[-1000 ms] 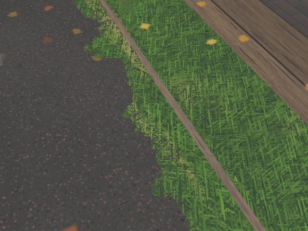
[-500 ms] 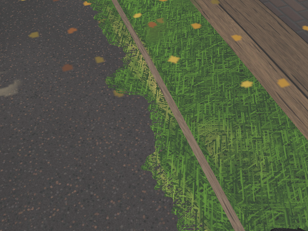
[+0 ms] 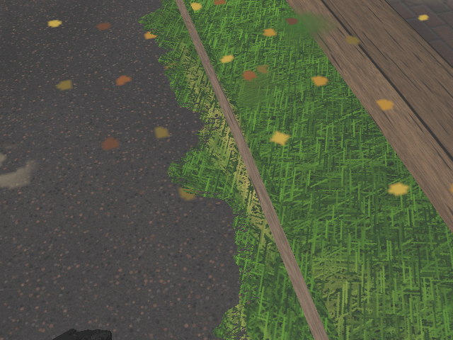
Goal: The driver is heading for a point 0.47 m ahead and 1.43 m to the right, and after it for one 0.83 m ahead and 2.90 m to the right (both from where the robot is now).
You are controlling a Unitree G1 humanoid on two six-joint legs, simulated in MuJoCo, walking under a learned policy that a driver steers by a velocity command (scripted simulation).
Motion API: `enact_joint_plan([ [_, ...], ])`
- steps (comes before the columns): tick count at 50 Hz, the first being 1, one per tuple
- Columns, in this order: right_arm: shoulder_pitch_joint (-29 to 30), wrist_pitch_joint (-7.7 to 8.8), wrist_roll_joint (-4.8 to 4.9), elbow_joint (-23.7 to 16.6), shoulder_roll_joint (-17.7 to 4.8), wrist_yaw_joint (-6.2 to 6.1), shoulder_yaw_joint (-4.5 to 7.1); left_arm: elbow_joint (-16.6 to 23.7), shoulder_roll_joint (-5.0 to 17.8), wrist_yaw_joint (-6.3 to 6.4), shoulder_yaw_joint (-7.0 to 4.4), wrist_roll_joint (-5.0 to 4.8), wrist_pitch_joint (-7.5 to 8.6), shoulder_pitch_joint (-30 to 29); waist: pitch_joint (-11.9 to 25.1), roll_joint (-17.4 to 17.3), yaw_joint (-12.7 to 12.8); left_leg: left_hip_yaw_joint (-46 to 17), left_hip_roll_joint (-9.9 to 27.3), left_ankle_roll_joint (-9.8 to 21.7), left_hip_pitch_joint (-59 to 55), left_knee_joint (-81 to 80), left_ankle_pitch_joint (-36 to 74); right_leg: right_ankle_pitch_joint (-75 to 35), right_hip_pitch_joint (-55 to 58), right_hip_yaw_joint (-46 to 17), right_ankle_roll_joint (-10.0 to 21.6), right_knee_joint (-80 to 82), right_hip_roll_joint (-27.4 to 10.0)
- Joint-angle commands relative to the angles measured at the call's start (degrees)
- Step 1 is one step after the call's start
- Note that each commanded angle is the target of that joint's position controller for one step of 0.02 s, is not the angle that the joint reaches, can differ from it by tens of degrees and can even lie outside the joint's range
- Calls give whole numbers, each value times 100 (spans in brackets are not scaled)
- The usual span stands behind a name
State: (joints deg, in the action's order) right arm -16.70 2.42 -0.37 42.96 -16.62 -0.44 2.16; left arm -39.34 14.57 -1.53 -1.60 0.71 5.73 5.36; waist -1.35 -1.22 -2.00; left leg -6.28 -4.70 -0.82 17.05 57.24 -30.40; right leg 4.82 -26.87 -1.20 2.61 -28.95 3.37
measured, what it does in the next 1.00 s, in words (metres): steps on the spot, turning right: left foot, then right foot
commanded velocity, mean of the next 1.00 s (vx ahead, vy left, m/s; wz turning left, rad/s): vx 0.04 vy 0.00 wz -0.51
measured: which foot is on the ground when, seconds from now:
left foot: up 0.00-0.32, down 0.34-0.76, up 0.78-1.00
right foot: down 0.00-0.34, up 0.36-0.74, down 0.76-1.00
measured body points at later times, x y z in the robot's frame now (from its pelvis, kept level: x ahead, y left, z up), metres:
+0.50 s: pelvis +0.06 +0.03 +0.02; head +0.09 +0.05 +0.46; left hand +0.27 +0.28 -0.09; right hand +0.12 -0.27 -0.07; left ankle +0.11 +0.14 -0.72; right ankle +0.03 -0.10 -0.64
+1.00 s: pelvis +0.04 -0.01 +0.02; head +0.06 -0.06 +0.47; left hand +0.33 +0.13 -0.05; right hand +0.00 -0.34 -0.09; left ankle +0.13 +0.12 -0.65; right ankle +0.00 -0.10 -0.72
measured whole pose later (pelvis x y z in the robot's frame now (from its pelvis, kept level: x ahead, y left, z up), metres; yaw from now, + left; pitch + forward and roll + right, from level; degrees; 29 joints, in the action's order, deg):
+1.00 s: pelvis +0.04 -0.01 +0.02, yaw -34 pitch +3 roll +2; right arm -8.1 -0.8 -0.4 40.4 -18.5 -2.3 5.4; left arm -34.8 16.9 1.2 -3.7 -0.3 -1.8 10.8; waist -2.2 -1.8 0.0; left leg -2.8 0.1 -5.0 32.0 59.9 -20.2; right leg 11.6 -16.9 -5.8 3.1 -26.2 3.0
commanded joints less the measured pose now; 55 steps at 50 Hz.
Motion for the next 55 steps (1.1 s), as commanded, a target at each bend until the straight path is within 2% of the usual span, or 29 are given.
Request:
enact_joint_plan([
  [1,37,-74,47,-516,-825,-32,196,304,973,44,-287,-125,-204,630,1089,368,382,33,416,-280,2037,1523,-207,-2066,2601,-2589,1454,661,-1954],
  [2,195,-169,2,-569,-808,-87,226,365,1009,77,-297,-106,-265,478,837,251,292,33,534,-252,1886,1184,23,-1565,1973,-2402,1306,849,-1791],
  [3,145,-231,8,-597,-654,-128,202,398,1051,92,-323,-72,-337,347,645,388,132,110,544,-236,1577,655,150,-1130,1427,-2217,1152,1019,-1521],
  [6,-32,-254,-13,-506,-385,-210,151,467,1077,159,-392,-16,-469,273,804,878,38,315,337,-301,936,-305,476,-1012,934,-1882,1101,1143,-1138],
  [9,186,-260,-8,-527,-383,-214,151,506,1113,249,-451,-108,-561,297,1024,873,112,204,293,-315,652,-927,1022,-176,868,-2026,1031,1151,-1078],
  [13,498,-179,32,-640,-434,-149,184,530,1117,296,-489,-126,-684,387,882,1032,226,122,218,-234,460,-1745,1174,703,913,-2480,908,1117,-1036],
  [16,242,-67,56,-561,-486,-82,254,556,1060,337,-483,-196,-784,377,784,1015,26,243,265,-8,-379,-3258,1874,819,744,-2556,605,757,-776],
  [17,88,-61,-21,-570,-798,-104,343,559,873,341,-428,-195,-789,532,861,618,42,-281,1015,263,-992,-3623,1909,1486,266,-2280,318,226,-499],
  [18,242,-128,-206,-622,-1331,-130,466,705,608,323,-373,-194,-750,607,631,-980,267,-1645,2237,999,-1190,-3973,2371,2556,-834,-1113,-45,-1022,385],
  [19,347,-120,-346,-677,-1191,-111,461,740,994,308,-489,-121,-659,579,605,-1437,181,-2408,2900,1609,-740,-4182,2864,2989,-1041,-713,-301,-2461,303],
  [20,665,-97,-287,-812,-873,-143,364,598,1269,289,-598,-132,-660,732,553,-944,301,-1983,2702,1567,-618,-4082,3007,2657,-966,-804,-416,-3241,94],
  [22,1087,-92,-78,-901,-559,-178,276,327,1144,335,-617,-143,-811,1037,406,-543,422,-950,2049,1123,-652,-3880,3086,2050,-1033,-638,-622,-3928,17],
  [23,1092,-104,-37,-894,-527,-190,249,324,999,333,-578,-144,-868,1054,333,-556,382,-669,1966,1122,-643,-3848,3422,1906,-1087,-571,-713,-4204,-16],
  [25,940,-162,-68,-847,-560,-211,261,485,808,307,-504,-193,-892,786,265,-652,246,-197,1789,1168,-758,-3880,3636,1643,-1113,-263,-834,-3921,-118],
  [28,609,-255,-75,-739,-733,-251,345,755,652,238,-412,-204,-866,322,426,-846,-43,-55,1969,1306,-1335,-3800,3819,1645,-1052,-98,-928,-2989,-358],
  [31,667,-295,-27,-720,-976,-210,449,882,599,135,-359,-183,-856,232,562,-969,-85,180,2133,1343,-1171,-3746,4000,1808,-296,192,-811,-2108,-469],
  [34,688,-278,72,-659,-1067,-141,499,915,731,71,-417,-194,-896,314,589,-1044,-45,263,2273,1292,-1141,-3590,4029,1696,202,418,-604,-1322,-400],
  [36,829,-261,189,-622,-1073,-129,513,848,711,31,-455,-196,-913,585,595,-978,184,447,2236,1052,-1002,-3228,3900,1023,787,566,-328,-249,-299],
  [37,721,-242,223,-544,-945,-125,487,757,771,49,-504,-181,-910,812,643,-815,277,673,2078,776,-725,-2852,3559,489,1368,555,-141,372,-163],
  [38,435,-218,123,-448,-706,-98,432,733,1084,110,-613,-179,-897,1034,764,-42,278,1156,1742,285,84,-1947,2618,-721,2334,-167,115,701,-551],
  [39,467,-200,-244,-738,-267,-49,261,893,1848,211,-756,-131,-873,1106,789,1983,90,1544,924,-343,1951,-47,-692,-3218,3253,-2389,951,522,-2209],
  [40,1098,-171,-146,-881,-567,-109,344,931,1690,145,-691,85,-739,1237,1104,1571,641,544,597,-397,2309,928,-1004,-2954,2721,-2858,1825,733,-2646],
  [41,1257,-199,11,-878,-757,-142,408,883,1524,119,-624,107,-634,1044,843,1079,561,327,698,-333,2366,1280,-563,-2386,2504,-2356,1663,825,-2290],
  [42,1180,-230,35,-802,-773,-182,435,856,1364,145,-584,0,-588,702,630,882,367,259,755,-283,2406,1171,-27,-1893,2309,-1978,1323,831,-1934],
  [43,1104,-258,-20,-704,-773,-233,454,887,1195,179,-525,-106,-600,474,589,733,282,206,798,-297,2376,1037,331,-1632,2216,-1811,1099,826,-1724],
  [44,983,-275,-56,-680,-774,-250,469,902,1153,212,-486,-154,-628,292,573,793,164,228,738,-343,2158,1038,628,-1724,1980,-1672,1044,844,-1577],
  [46,816,-257,-23,-623,-674,-215,455,902,1102,266,-451,-101,-661,271,718,865,93,270,590,-398,1885,979,981,-1659,1868,-1601,1052,871,-1428],
  [51,1088,-217,6,-692,-492,-173,370,832,1236,352,-500,-117,-701,420,664,914,259,169,450,-459,1642,-517,1176,-706,1929,-1957,1038,838,-1311],
  [55,1157,-150,49,-732,-528,-96,372,845,1320,315,-535,-110,-748,366,569,1016,319,107,299,-388,1072,-1304,948,-293,1588,-2449,1074,786,-1273],
])
Keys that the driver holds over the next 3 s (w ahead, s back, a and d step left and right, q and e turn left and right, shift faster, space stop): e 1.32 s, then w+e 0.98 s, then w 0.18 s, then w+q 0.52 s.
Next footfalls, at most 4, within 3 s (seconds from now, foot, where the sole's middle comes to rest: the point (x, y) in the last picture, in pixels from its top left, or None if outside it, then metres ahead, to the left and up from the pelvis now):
0.34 left None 0.15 0.13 -0.76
0.76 right None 0.04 -0.12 -0.76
1.24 left None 0.17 0.06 -0.76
1.70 right None -0.02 -0.16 -0.76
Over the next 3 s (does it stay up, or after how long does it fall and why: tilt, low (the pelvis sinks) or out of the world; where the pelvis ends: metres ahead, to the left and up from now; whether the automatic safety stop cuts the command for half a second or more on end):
stays up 0.18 -0.74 0.02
